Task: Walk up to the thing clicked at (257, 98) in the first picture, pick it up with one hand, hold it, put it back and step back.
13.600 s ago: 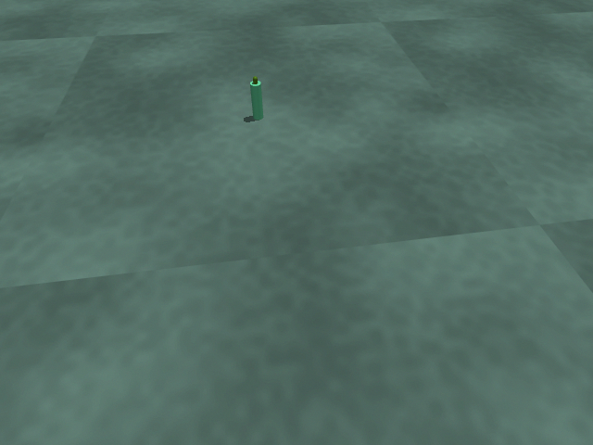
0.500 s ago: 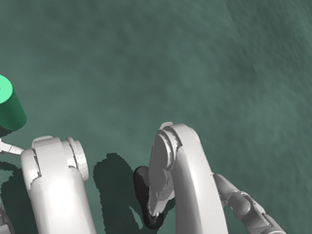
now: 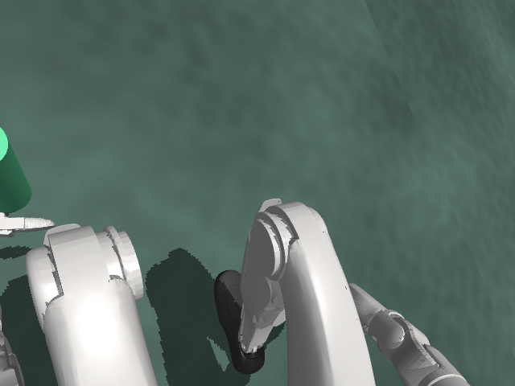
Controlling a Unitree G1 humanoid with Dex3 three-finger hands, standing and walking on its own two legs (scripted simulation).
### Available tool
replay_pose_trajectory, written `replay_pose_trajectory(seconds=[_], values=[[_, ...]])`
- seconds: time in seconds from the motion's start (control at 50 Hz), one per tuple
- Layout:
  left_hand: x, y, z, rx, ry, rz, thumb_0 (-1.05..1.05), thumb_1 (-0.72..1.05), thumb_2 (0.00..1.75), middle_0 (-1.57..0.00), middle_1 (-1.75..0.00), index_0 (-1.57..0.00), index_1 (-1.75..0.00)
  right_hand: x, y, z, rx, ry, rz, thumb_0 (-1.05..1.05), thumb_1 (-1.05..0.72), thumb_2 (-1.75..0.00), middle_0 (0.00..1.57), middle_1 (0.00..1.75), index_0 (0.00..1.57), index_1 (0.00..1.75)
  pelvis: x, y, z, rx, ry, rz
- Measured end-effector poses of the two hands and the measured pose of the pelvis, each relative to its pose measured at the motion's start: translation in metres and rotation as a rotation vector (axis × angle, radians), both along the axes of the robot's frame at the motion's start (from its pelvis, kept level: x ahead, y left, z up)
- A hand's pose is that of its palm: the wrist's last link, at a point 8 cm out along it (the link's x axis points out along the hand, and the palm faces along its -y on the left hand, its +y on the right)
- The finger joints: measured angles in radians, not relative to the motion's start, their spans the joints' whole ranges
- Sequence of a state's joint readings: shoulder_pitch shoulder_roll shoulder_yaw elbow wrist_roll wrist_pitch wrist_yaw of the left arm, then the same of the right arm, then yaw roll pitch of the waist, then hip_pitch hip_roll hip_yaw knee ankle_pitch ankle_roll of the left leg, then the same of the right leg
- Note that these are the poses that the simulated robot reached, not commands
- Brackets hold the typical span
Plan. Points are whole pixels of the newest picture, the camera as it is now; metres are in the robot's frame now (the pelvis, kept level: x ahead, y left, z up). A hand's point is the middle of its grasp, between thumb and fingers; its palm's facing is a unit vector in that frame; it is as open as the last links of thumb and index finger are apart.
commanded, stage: close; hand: left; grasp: from the side
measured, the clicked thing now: out of the picture +0.42 +0.28 -0.15
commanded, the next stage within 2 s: settle in 0.50 s
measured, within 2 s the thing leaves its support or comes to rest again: leaves its support in 0.88 s
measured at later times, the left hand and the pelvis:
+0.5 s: hand out of the picture +0.41 +0.27 -0.15, palm faces +0.31 -0.95 -0.01, open 9.0 cm; pelvis +0.00 +0.00 +0.00, yaw -1 degrees
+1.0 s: hand out of the picture +0.40 +0.28 -0.12, palm faces +0.29 -0.96 -0.03, open 8.8 cm; pelvis +0.00 +0.00 +0.01, yaw +0 degrees
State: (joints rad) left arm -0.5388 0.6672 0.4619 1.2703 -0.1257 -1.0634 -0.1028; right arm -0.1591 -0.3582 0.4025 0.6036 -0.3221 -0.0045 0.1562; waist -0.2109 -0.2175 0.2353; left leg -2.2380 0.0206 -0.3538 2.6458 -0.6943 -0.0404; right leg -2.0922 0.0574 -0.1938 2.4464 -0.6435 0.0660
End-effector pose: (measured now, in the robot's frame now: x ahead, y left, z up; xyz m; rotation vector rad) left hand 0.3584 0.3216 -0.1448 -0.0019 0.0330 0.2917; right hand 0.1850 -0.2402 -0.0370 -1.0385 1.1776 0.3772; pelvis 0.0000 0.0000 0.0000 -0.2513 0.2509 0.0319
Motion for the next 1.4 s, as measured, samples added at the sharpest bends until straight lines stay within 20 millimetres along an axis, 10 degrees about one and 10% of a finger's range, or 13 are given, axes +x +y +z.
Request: replay_pose_trajectory(seconds=[0.34,0.86,1.4], values=[[0.011,-0.004,-0.003,0.012,-0.002,-0.006,-0.01,0.21,0.55,-0.55,-0.49,-0.53,-0.5,-0.01,-0.003,0.001,-0.019,0.039,-0.011,0.0,-0.88,-0.89,0.2,0.3,0.2,0.3,0.0,0.0,0.002,-0.008,0.002,-0.009],[0.015,0.0,0.001,0.011,0.007,-0.007,0.0,-0.14,0.98,-0.74,-1.04,-0.74,-1.06,-0.015,-0.007,0.003,-0.028,0.047,-0.057,0.0,-0.9,-0.9,0.2,0.3,0.2,0.3,0.001,0.0,0.006,-0.01,0.018,-0.01],[-0.003,0.019,0.126,0.067,-0.001,-0.018,0.0,-0.19,1.05,-0.77,-1.03,-0.77,-1.05,0.009,-0.002,-0.007,0.195,-0.073,-0.311,0.0,-0.9,-0.89,0.2,0.3,0.2,0.3,0.008,-0.007,0.039,0.061,0.195,0.054]])
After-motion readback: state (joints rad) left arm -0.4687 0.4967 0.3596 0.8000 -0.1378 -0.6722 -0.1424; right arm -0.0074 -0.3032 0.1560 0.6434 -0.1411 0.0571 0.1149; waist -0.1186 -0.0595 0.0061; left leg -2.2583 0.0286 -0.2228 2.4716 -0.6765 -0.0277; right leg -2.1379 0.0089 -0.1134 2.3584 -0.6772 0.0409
